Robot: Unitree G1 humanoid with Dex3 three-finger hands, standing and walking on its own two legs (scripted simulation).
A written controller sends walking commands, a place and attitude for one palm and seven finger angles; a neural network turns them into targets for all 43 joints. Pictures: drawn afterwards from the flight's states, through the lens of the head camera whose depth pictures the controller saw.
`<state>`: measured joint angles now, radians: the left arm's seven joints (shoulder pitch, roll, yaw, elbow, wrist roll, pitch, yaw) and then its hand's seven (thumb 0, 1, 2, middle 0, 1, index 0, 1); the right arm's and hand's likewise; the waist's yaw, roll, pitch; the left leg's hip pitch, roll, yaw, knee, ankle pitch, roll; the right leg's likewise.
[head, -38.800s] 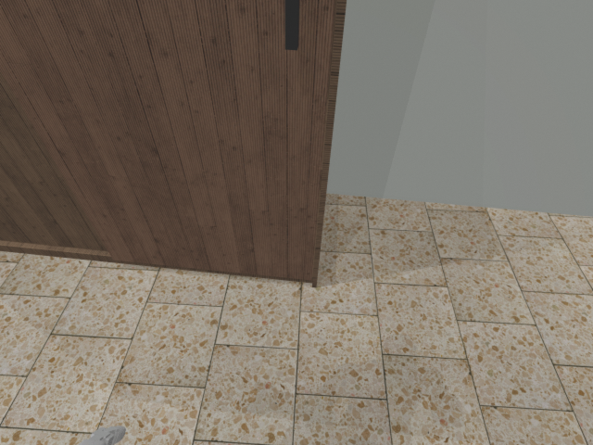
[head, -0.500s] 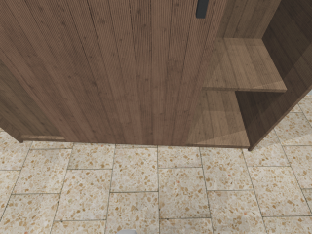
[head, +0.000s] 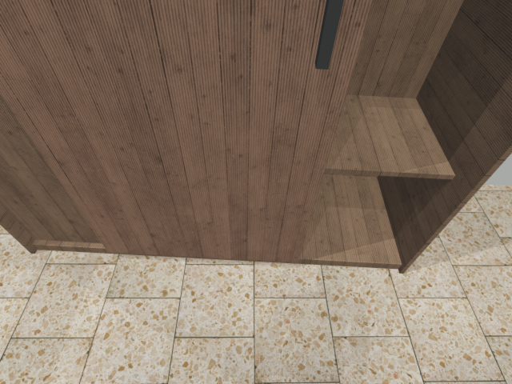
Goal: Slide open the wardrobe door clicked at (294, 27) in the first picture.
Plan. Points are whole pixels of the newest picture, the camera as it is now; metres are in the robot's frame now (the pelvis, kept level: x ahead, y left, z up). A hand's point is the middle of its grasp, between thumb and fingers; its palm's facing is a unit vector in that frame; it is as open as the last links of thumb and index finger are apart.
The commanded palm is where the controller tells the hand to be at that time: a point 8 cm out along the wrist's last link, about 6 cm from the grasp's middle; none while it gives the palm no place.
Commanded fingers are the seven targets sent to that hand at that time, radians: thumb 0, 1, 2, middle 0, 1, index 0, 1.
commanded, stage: let the arm hang, fingers relaxed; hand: right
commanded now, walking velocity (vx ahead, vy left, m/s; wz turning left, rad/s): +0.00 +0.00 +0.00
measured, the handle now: (330, 13) +0.67 -0.08 +0.26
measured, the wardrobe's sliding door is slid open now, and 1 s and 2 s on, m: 0.45 0.45 0.45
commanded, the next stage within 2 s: look to check the result in 0.24 s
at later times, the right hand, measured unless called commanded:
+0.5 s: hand out of the picture +0.02 -0.21 -0.17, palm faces +0.01 +0.97 -0.23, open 7.4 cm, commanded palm none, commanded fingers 0.00 -0.90 -0.90 0.20 0.30 0.20 0.30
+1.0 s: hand out of the picture +0.07 -0.25 -0.16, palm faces -0.01 +0.96 -0.30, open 7.4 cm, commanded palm none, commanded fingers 0.00 -0.90 -0.90 0.20 0.30 0.20 0.30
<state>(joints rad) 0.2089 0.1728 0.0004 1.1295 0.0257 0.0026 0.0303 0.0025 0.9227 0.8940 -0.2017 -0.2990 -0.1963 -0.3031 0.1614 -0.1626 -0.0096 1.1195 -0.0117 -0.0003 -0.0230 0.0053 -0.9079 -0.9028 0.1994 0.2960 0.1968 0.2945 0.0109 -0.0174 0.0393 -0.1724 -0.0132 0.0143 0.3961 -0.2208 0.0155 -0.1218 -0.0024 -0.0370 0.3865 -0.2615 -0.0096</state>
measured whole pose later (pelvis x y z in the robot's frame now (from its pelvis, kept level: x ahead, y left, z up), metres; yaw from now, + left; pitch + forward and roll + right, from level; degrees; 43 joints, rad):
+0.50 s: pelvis +0.00 -0.01 +0.00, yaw +0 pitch -1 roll +0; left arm 0.20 0.21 0.00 1.15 0.02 0.00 0.03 0.00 0.91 0.89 -0.20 -0.30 -0.20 -0.30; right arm 0.19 -0.21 -0.02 1.15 -0.01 0.00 -0.02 0.01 -0.90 -0.90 0.20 0.30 0.20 0.29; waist 0.00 0.00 0.06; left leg -0.16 0.00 0.01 0.38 -0.20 0.00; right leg -0.11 0.01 -0.04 0.37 -0.25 -0.03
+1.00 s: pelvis +0.00 -0.02 +0.00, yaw +0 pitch -1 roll +0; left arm 0.11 0.29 0.00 1.13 0.02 -0.01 0.02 0.00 0.91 0.89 -0.20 -0.30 -0.20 -0.30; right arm 0.10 -0.29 -0.02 1.13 -0.02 -0.01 -0.01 0.01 -0.90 -0.90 0.20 0.30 0.20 0.29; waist 0.00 0.01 0.06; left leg -0.14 0.02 0.01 0.34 -0.19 -0.01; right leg -0.08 0.03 -0.04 0.32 -0.22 -0.04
